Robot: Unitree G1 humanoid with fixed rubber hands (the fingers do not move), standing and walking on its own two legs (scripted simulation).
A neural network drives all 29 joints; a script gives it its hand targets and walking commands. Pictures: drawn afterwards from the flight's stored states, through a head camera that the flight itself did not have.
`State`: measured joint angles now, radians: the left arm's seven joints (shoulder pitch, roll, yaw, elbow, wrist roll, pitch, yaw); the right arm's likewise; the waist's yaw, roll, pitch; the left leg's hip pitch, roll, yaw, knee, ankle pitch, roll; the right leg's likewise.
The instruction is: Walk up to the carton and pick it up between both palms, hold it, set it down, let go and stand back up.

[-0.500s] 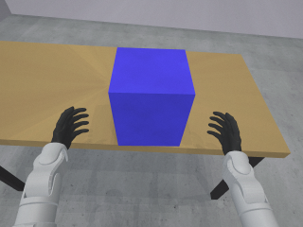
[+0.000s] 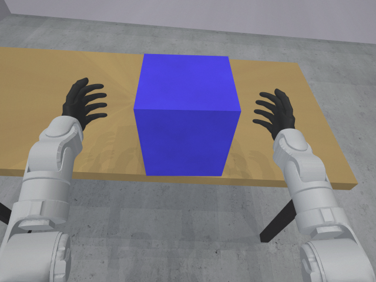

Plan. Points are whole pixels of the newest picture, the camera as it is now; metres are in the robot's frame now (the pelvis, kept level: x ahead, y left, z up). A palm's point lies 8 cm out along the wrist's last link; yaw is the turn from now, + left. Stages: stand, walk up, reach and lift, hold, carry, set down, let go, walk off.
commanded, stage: reach and lift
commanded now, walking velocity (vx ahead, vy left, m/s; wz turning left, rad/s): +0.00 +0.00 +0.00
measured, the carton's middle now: (185, 118) +0.50 +0.03 +0.04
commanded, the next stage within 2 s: none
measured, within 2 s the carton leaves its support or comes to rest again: neither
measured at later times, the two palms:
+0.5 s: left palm (76, 85) +0.43 +0.25 +0.18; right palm (279, 89) +0.45 -0.16 +0.19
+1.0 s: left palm (83, 69) +0.47 +0.24 +0.20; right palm (278, 74) +0.48 -0.16 +0.20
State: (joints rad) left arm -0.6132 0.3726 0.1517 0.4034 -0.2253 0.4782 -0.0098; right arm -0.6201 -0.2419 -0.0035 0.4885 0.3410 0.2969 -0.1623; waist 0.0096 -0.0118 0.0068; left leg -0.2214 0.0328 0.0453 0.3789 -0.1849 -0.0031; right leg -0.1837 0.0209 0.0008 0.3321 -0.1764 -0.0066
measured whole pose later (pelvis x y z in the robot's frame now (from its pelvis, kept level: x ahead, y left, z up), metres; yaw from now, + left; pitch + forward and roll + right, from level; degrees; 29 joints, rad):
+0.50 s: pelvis +0.00 +0.00 +0.00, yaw +1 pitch +5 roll -1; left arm -0.91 0.44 0.07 0.67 -0.27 0.46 0.02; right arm -0.96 -0.31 0.04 0.79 0.43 0.31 -0.15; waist 0.00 -0.02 -0.04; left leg -0.30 0.04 0.02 0.41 -0.19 -0.01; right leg -0.24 0.03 -0.02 0.33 -0.18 -0.01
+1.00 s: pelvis +0.01 -0.01 +0.00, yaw +2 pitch +11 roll -1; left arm -1.17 0.46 -0.03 1.08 -0.30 0.30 0.02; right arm -1.18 -0.29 0.00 1.09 0.37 0.27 -0.13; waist -0.03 -0.02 -0.12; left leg -0.42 0.04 -0.01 0.42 -0.19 -0.02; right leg -0.35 0.03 -0.04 0.33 -0.17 -0.02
